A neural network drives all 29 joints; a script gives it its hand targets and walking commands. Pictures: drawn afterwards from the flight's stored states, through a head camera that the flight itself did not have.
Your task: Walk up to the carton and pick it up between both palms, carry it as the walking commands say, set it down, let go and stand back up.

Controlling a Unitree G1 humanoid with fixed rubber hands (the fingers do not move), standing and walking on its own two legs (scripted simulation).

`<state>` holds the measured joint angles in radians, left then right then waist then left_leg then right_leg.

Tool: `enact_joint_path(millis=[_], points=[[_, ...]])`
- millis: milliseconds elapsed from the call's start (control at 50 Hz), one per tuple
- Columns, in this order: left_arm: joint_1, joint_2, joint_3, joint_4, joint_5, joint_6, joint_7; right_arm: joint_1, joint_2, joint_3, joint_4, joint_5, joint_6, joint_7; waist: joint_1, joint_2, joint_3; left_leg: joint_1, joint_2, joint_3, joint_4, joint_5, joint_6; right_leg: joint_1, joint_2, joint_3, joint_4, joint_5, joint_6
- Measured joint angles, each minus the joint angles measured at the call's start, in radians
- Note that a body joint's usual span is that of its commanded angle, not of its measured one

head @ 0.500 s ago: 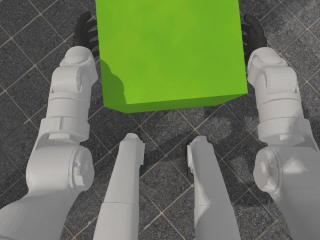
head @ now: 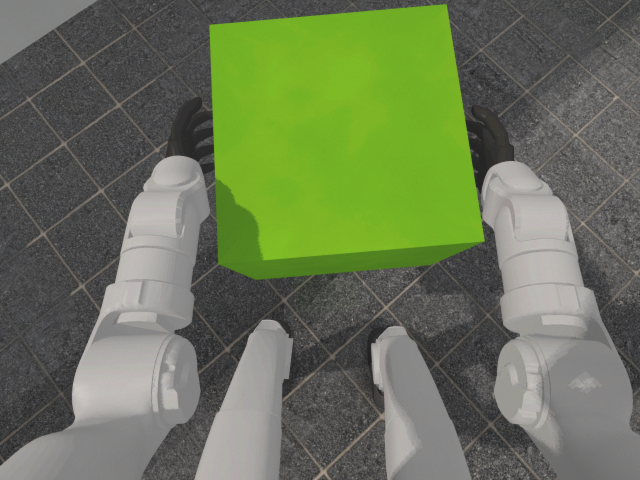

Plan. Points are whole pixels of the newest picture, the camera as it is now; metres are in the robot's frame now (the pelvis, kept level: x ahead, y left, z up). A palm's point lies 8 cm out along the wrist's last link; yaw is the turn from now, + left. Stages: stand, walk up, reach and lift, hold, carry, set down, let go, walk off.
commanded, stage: reach and lift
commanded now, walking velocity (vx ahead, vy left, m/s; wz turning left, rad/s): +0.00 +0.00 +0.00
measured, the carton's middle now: (336, 162) +0.48 +0.00 -0.10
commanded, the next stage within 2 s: hold in 1.84 s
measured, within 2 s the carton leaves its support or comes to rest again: neither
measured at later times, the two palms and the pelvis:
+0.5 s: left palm (151, 135) +0.43 +0.17 +0.07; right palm (544, 145) +0.43 -0.19 +0.06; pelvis +0.10 -0.01 +0.06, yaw +1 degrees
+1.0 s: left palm (101, 141) +0.40 +0.19 +0.12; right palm (568, 152) +0.40 -0.17 +0.11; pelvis +0.11 +0.00 +0.07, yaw +1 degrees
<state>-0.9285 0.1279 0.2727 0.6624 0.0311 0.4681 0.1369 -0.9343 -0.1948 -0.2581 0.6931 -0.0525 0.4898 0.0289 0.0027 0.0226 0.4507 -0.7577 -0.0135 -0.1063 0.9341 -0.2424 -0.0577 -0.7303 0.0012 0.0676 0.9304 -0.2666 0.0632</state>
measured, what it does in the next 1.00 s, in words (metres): rises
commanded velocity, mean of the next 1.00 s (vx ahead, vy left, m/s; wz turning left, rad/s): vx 0.00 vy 0.00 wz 0.00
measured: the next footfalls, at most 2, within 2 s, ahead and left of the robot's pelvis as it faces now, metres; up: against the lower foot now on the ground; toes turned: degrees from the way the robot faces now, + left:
none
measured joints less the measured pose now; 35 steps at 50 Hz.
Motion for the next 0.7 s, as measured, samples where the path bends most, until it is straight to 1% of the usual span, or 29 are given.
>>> enact_joint_path(millis=[120,240,280,320,400,440,500,600,700], points=[[0.098,-0.040,0.012,0.000,0.027,0.005,-0.008,0.097,0.036,-0.021,0.000,-0.031,0.008,0.014,0.000,0.000,-0.157,0.013,0.000,0.000,-0.067,0.011,0.003,0.014,-0.005,-0.001,-0.067,0.010,0.000],[0.243,-0.112,0.078,0.000,0.102,0.019,-0.045,0.241,0.115,-0.093,0.002,-0.117,0.024,0.051,0.000,-0.004,-0.421,0.037,0.000,0.001,-0.155,0.012,0.007,0.035,-0.011,-0.001,-0.149,0.007,-0.003],[0.266,-0.129,0.101,0.000,0.140,0.021,-0.059,0.261,0.139,-0.128,0.002,-0.157,0.029,0.067,0.000,-0.007,-0.459,0.069,0.000,0.001,-0.184,0.012,0.007,0.066,-0.013,-0.001,-0.174,0.005,-0.006],[0.286,-0.136,0.107,0.000,0.159,0.028,-0.067,0.278,0.152,-0.141,0.002,-0.183,0.035,0.075,0.000,-0.008,-0.475,0.112,0.000,0.001,-0.216,0.013,0.008,0.107,-0.015,-0.001,-0.201,0.005,-0.009],[0.333,-0.147,0.107,0.001,0.169,0.043,-0.072,0.327,0.168,-0.143,0.002,-0.199,0.047,0.079,0.000,-0.009,-0.496,0.195,0.000,0.001,-0.283,0.018,0.008,0.186,-0.019,-0.001,-0.259,0.005,-0.011],[0.363,-0.154,0.107,0.000,0.169,0.045,-0.074,0.364,0.177,-0.137,-0.014,-0.200,0.055,0.079,0.000,-0.009,-0.500,0.242,0.000,0.001,-0.323,0.025,0.008,0.229,-0.023,-0.002,-0.293,0.008,-0.012],[0.427,-0.171,0.105,-0.014,0.167,0.047,-0.081,0.449,0.186,-0.092,-0.067,-0.200,0.074,0.077,0.000,-0.010,-0.517,0.316,0.001,0.002,-0.399,0.041,0.010,0.299,-0.028,-0.004,-0.358,0.019,-0.014],[0.547,-0.178,0.056,-0.110,0.146,0.083,-0.089,0.575,0.203,-0.021,-0.170,-0.190,0.109,0.070,0.000,-0.010,-0.544,0.425,0.005,0.002,-0.494,0.059,0.011,0.404,-0.031,-0.004,-0.447,0.035,-0.016],[0.597,-0.177,0.048,-0.179,0.142,0.128,-0.101,0.623,0.222,0.004,-0.231,-0.186,0.146,0.062,0.000,-0.010,-0.546,0.507,0.007,0.002,-0.547,0.071,0.012,0.486,-0.033,-0.005,-0.499,0.045,-0.017]])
